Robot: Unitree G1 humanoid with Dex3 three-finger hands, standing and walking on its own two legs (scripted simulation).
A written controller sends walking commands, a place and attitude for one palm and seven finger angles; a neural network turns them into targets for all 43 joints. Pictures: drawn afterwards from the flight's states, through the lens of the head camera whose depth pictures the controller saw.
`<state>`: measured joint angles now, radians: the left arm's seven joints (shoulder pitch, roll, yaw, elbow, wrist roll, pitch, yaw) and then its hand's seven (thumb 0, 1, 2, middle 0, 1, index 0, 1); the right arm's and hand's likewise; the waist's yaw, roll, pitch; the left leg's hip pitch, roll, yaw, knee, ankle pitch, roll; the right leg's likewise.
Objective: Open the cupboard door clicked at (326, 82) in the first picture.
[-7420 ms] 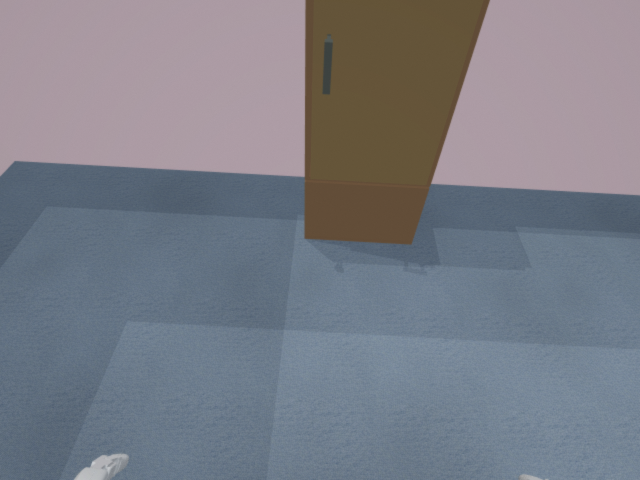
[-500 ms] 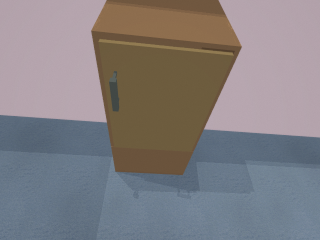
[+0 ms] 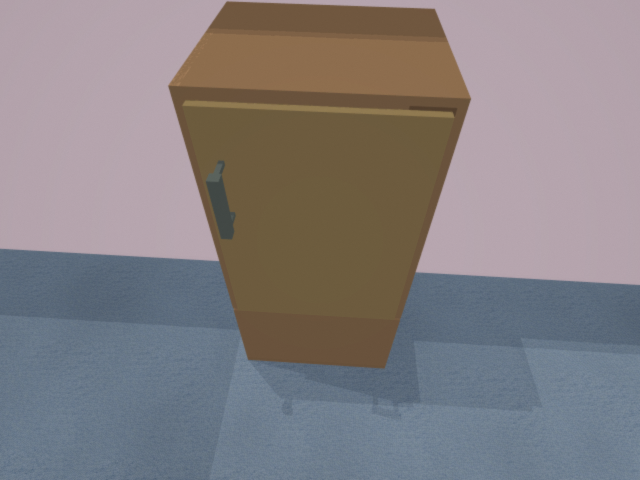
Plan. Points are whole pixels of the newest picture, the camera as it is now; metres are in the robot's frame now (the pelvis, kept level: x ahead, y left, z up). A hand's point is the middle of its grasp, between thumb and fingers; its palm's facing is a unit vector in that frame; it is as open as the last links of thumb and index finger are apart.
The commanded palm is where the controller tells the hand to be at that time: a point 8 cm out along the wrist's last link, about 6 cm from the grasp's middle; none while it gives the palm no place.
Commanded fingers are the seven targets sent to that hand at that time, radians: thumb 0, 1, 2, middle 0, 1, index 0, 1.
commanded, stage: come to a stop and stand still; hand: left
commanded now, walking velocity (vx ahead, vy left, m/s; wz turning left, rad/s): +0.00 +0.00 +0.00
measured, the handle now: (223, 200) +0.56 +0.21 +0.00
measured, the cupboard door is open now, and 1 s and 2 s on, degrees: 0 0 0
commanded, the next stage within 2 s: look again from close up in 0.08 s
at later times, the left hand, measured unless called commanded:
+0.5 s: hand out of the picture -0.03 +0.22 -0.18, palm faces +0.05 -0.98 -0.20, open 7.4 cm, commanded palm none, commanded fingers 0.00 0.90 0.90 -0.20 -0.30 -0.20 -0.30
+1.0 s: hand out of the picture -0.09 +0.23 -0.18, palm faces +0.01 -0.98 -0.19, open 7.4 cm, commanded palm none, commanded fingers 0.00 0.90 0.90 -0.20 -0.30 -0.20 -0.30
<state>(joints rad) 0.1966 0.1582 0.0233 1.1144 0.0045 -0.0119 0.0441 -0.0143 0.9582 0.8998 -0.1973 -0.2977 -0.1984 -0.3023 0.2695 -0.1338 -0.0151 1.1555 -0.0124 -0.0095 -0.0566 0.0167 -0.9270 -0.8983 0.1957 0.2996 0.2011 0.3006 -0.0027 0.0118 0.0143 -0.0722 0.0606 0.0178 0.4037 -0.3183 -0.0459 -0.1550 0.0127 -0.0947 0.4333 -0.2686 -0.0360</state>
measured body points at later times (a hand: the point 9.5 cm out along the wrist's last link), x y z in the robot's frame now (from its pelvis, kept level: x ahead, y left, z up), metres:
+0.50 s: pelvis -0.05 +0.03 -0.01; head -0.07 +0.05 +0.44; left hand -0.03 +0.27 -0.17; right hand +0.00 -0.22 -0.14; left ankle -0.07 +0.14 -0.74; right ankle -0.02 -0.09 -0.74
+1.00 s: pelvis -0.06 +0.05 +0.00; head -0.07 +0.05 +0.45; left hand -0.09 +0.28 -0.16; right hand -0.07 -0.18 -0.16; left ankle -0.07 +0.14 -0.74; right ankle -0.02 -0.09 -0.74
